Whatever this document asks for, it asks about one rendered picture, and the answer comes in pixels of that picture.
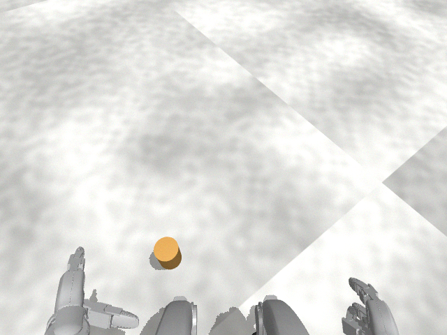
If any left robot hand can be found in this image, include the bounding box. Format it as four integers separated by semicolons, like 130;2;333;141
54;246;139;329

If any right robot hand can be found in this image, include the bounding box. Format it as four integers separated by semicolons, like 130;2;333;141
342;277;399;335

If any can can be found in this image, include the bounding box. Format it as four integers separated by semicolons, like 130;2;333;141
154;237;182;269

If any left robot arm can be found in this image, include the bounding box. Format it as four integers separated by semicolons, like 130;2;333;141
44;306;90;335

